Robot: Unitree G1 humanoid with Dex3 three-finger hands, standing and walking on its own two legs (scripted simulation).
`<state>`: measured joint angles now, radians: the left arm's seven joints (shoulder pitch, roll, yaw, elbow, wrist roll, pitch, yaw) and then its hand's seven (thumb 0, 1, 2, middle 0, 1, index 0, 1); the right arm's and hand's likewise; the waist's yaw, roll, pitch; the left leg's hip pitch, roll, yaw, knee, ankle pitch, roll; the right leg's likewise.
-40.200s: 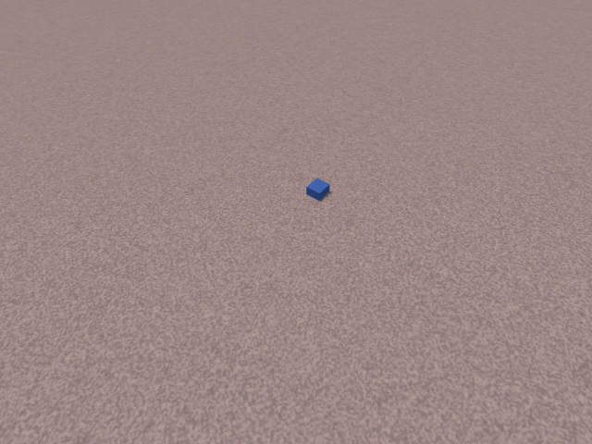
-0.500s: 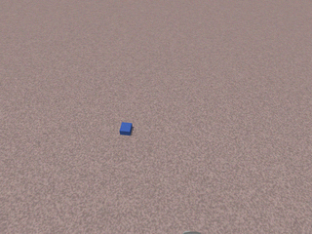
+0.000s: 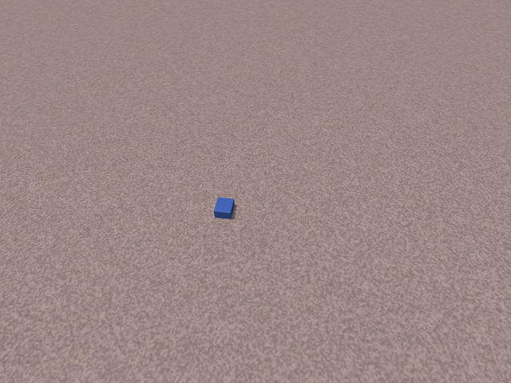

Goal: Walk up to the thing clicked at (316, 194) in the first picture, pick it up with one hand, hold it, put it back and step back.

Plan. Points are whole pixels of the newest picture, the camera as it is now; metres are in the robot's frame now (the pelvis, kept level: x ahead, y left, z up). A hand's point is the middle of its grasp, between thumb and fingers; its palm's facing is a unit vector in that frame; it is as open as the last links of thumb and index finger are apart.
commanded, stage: step back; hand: left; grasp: from above
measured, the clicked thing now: (224, 208) +1.00 +0.23 -0.74
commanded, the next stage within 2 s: stand in 0.40 s
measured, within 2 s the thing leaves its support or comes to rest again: neither
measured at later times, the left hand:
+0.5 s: hand out of the picture +0.14 +0.25 -0.14, palm faces -0.05 -0.94 -0.35, open 7.4 cm
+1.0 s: hand out of the picture +0.10 +0.25 -0.14, palm faces -0.08 -0.94 -0.34, open 7.4 cm
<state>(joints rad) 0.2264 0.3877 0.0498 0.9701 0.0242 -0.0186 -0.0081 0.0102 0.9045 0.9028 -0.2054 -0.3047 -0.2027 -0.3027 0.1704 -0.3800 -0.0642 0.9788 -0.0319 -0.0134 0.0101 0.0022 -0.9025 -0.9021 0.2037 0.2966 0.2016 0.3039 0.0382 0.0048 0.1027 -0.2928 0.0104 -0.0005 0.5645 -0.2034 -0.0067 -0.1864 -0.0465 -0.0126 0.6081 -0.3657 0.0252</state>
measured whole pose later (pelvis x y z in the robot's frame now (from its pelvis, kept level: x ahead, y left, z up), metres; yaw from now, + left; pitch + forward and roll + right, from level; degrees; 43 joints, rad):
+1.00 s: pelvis +0.01 +0.00 +0.02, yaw -3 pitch -3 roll +0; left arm 0.11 0.35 0.00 1.13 0.01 -0.01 -0.01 0.01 0.91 0.90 -0.20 -0.30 -0.20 -0.30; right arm 0.10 -0.35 -0.01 1.16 -0.01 -0.01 0.01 0.00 -0.90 -0.90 0.20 0.30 0.20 0.30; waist -0.01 0.00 0.06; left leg -0.16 0.03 0.05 0.33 -0.12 -0.01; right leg -0.07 -0.02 0.02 0.33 -0.21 0.02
